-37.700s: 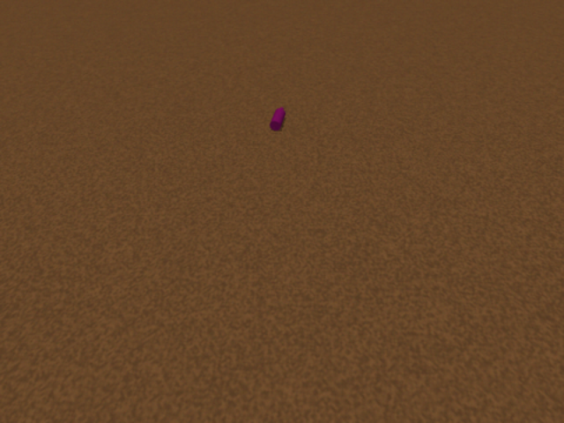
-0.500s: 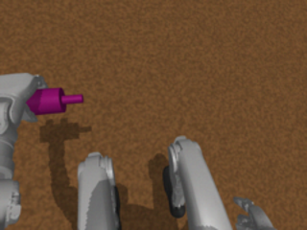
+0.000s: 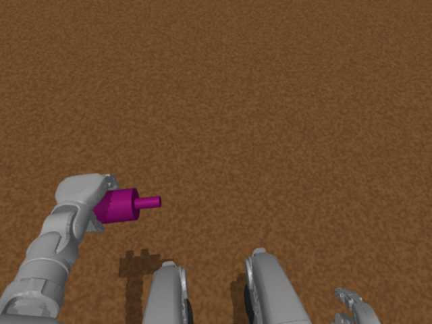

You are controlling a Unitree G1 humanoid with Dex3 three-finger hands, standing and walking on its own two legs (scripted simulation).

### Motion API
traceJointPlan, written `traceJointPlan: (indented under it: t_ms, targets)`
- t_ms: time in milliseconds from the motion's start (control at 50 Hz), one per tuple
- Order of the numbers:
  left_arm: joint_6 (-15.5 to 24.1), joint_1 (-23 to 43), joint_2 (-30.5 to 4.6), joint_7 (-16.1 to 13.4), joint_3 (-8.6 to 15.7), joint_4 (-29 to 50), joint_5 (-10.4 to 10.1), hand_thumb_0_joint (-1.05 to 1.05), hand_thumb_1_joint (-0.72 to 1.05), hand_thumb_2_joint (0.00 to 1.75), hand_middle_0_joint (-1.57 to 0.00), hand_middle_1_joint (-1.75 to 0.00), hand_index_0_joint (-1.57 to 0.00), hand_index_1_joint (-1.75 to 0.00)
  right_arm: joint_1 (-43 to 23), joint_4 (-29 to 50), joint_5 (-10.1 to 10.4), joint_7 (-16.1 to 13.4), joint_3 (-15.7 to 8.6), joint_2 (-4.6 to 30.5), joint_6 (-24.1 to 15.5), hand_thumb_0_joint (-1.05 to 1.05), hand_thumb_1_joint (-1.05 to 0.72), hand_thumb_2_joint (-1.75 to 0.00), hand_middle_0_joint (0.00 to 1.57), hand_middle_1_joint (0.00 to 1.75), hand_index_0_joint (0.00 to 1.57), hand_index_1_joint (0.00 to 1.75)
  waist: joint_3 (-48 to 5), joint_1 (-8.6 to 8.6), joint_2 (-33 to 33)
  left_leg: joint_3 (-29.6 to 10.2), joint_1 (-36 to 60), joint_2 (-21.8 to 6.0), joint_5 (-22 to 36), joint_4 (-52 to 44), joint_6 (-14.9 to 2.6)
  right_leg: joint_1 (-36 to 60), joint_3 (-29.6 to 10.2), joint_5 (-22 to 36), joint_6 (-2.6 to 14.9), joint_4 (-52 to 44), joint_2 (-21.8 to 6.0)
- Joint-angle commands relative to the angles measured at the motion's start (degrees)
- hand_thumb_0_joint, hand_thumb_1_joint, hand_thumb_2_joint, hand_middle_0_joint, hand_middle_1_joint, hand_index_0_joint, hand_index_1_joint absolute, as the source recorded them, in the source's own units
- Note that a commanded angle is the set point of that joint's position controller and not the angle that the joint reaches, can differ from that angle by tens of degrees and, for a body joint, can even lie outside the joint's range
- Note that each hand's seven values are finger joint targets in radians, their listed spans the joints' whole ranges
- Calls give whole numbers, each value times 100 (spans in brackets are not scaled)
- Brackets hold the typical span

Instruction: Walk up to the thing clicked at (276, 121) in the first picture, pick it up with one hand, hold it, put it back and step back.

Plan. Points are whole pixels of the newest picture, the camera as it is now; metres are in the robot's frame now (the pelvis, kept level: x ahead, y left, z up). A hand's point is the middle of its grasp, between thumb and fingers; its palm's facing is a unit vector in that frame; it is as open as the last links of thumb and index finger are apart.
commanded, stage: lift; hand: left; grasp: from above
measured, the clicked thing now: (114, 206) +0.38 +0.21 -0.10
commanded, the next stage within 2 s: hold in 0.60 s
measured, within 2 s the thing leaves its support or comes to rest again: neither
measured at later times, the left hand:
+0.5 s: hand (82, 194) +0.36 +0.22 +0.03, palm faces -0.46 -0.06 -0.88, open 9.6 cm
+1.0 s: hand (66, 172) +0.38 +0.22 +0.08, palm faces -0.48 -0.05 -0.88, open 9.7 cm
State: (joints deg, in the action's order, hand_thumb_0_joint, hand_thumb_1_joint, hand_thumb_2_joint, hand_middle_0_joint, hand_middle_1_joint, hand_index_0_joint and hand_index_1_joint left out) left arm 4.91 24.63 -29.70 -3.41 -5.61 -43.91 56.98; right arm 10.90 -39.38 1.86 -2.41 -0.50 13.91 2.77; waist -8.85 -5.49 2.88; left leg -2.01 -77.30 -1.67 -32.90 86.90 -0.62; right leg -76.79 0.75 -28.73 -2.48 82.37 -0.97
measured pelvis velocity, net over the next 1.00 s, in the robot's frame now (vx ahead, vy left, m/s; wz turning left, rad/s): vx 0.07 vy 0.00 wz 0.00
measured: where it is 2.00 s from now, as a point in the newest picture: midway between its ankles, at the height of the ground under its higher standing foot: outside the picture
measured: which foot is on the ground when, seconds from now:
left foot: down 0.00-1.00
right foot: down 0.00-1.00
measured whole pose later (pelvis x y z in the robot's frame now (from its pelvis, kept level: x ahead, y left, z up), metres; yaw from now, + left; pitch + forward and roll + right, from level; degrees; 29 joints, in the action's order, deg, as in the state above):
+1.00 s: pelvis +0.07 +0.00 +0.15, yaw +0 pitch +7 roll -1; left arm 1.6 17.4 -22.8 -4.1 -11.9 -46.5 58.4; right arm 13.7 -41.8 2.5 -2.3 -3.0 14.3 2.2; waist -4.2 -2.0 1.6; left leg 1.4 -27.5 -1.4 -21.3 41.4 -0.3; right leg -28.5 -1.0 -17.8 -2.1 39.0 -1.3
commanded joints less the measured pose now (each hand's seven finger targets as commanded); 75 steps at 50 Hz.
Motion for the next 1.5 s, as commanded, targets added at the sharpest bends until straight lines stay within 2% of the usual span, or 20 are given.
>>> traceJointPlan:
  t_ms: [0, 40, 100, 140, 160, 180, 200, 280, 380, 480, 540, 580, 600, 640, 760, 1000, 1160, 1240, 1400, 1480]
  targets:
    - [-34, 1907, -1204, -434, 443, 956, -3, 0, 69, 67, -99, -64, -102, -61, 411, 306, 35, -136, -381, 940, -328, 0, -89, -90, 20, 30, 20, 30, -2221, -55, 404, -231, 2380, 81, 138, -2232, -43, 1893, 83, 215, 311, -1678, 231]
    - [-51, 1852, -1018, -518, 332, 853, -27, 0, 67, 65, -98, -64, -101, -61, 383, 260, 30, -133, -388, 930, -406, 0, -89, -90, 20, 30, 20, 30, -2022, -44, 432, -242, 2593, 69, 41, -2516, -35, 2104, 70, 178, 297, -1943, 238]
    - [-86, 1778, -1053, -633, 328, 724, 69, 0, 64, 65, -96, -63, -99, -60, 413, 180, 30, -138, -416, 924, -488, 0, -90, -90, 20, 30, 20, 30, -1965, 33, 403, -147, 2955, 112, 292, -2790, -17, 2570, 8, 308, 297, -2354, 239]
    - [-122, 1768, -912, -694, 238, 698, 68, 0, 65, 66, -96, -65, -99, -62, 426, 173, 29, -138, -409, 890, -519, 0, -89, -90, 20, 30, 20, 30, -1944, 62, 227, -60, 3139, 156, 491, -2953, -32, 2923, -21, 409, 297, -2644, 250]
    - [-157, 1675, -705, -712, 109, 482, 49, 0, 66, 67, -97, -65, -100, -62, 426, 151, 20, -135, -391, 868, -533, 0, -90, -90, 20, 30, 20, 30, -1747, -20, 188, -29, 3166, 160, 537, -3025, -36, 2947, -20, 459, 288, -2744, 248]
    - [-160, 1877, -780, -746, 139, 679, 26, 0, 68, 67, -97, -67, -101, -63, 440, 138, 24, -139, -411, 877, -553, 0, -89, -90, 20, 30, 20, 30, -1800, 11, 209, 21, 3298, 182, 648, -3100, -38, 3142, -52, 518, 289, -2883, 247]
    - [-219, 1636, -887, -797, 235, 399, 78, 0, 68, 69, -98, -68, -101, -65, 483, 100, 22, -144, -417, 904, -556, 0, -90, -90, 20, 30, 20, 30, -1721, 48, 151, 34, 3377, 191, 772, -3188, -30, 3249, -54, 611, 292, -2971, 244]
    - [-306, 1717, -701, -864, 57, 418, 113, 0, 70, 69, -100, -66, -102, -63, 469, 88, 18, -133, -426, 862, -557, 0, -89, -90, 20, 30, 20, 30, -1516, 83, 81, 123, 3718, 226, 1029, -3522, -18, 3626, -88, 795, 295, -3369, 245]
    - [-407, 1683, -722, -903, 106, 445, 110, 0, 68, 69, -100, -64, -102, -62, 417, 118, -6, -106, -448, 896, -531, 0, -90, -90, 20, 30, 20, 30, -1606, 213, 205, 108, 4403, 192, 1454, -3958, 35, 4087, -11, 1179, 295, -3655, 237]
    - [-472, 1557, -548, -826, -11, 447, 91, 0, 64, 71, -96, -66, -99, -63, 485, 109, 17, -99, -459, 878, -453, 0, -89, -89, 20, 30, 20, 30, -1585, 173, 93, 128, 4901, 193, 2139, -4198, 45, 4486, -23, 1769, 293, -3954, 253]
    - [-467, 1589, -482, -756, -59, 553, 0, 0, 67, 71, -99, -66, -101, -63, 419, 147, 6, -85, -457, 860, -429, 0, -89, -89, 20, 30, 20, 30, -1363, 194, 83, 167, 5014, 213, 2114, -4419, 42, 4673, -33, 1761, 279, -4190, 240]
    - [-476, 1406, -567, -713, -10, 448, 41, 0, 67, 71, -99, -65, -101, -62, 417, 157, 26, -83, -479, 883, -404, 0, -89, -89, 20, 30, 20, 30, -1372, 241, 11, 182, 5157, 208, 2244, -4518, 44, 4770, -31, 1841, 293, -4278, 243]
    - [-468, 1354, -380, -673, -122, 430, 28, 0, 66, 70, -99, -63, -101, -61, 424, 179, 25, -76, -484, 870, -397, 0, -89, -89, 20, 30, 20, 30, -1379, 193, -17, 176, 5257, 202, 2359, -4554, 61, 4823, -17, 1926, 291, -4289, 253]
    - [-451, 1409, -508, -634, -70, 556, 53, 0, 67, 71, -99, -66, -101, -63, 409, 208, 28, -76, -499, 878, -371, 0, -89, -89, 20, 30, 20, 30, -1358, 260, 27, 187, 5368, 214, 2507, -4648, 61, 4975, -19, 2045, 291, -4382, 252]
    - [-351, 1414, -569, -472, -67, 773, 127, 0, 63, 67, -95, -64, -98, -61, 339, 265, 42, -77, -520, 884, -319, 0, -89, -89, 20, 30, 20, 30, -1307, 266, 80, 204, 5720, 207, 2760, -4896, 90, 5170, 13, 2212, 303, -4583, 274]
    - [-317, 1265, -556, -214, -81, 1129, 120, 0, 64, 72, -95, -64, -98, -62, 311, 346, 75, -37, -568, 932, -229, 0, -89, -89, 20, 30, 20, 30, -1296, 355, 86, 257, 6204, 213, 3609, -5158, 121, 5643, 17, 2865, 306, -4786, 273]
    - [-313, 1055, -532, -76, -72, 1075, 95, 0, 62, 70, -95, -63, -97, -60, 158, 489, 79, -38, -534, 919, -187, 0, -89, -89, 20, 30, 20, 30, -939, 365, -55, 267, 6185, 214, 3356, -5390, 84, 5796, 5, 2700, 298, -5009, 273]
    - [-299, 1109, -565, -34, -51, 1346, 71, 0, 63, 70, -96, -62, -98, -59, 78, 530, 81, -51, -532, 924, -167, 0, -89, -89, 20, 30, 20, 30, -988, 422, -33, 303, 6346, 234, 3339, -5495, 70, 5905, -20, 2734, 288, -5094, 251]
    - [-312, 1034, -585, -33, -30, 1337, 82, 0, 63, 70, -97, -62, -99, -60, -124, 596, 78, -74, -466, 894, -159, 0, -90, -90, 20, 30, 20, 30, -728, 433, -130, 319, 6322, 274, 2802, -5703, 27, 5963, -77, 2293, 265, -5348, 221]
    - [-288, 1007, -579, 26, -45, 1435, 71, 0, 64, 70, -98, -61, -100, -59, -173, 583, 73, -89, -458, 885, -155, 0, -90, -90, 20, 30, 20, 30, -850, 432, -123, 320, 6471, 257, 2930, -5738, 24, 6038, -73, 2407, 265, -5346, 222]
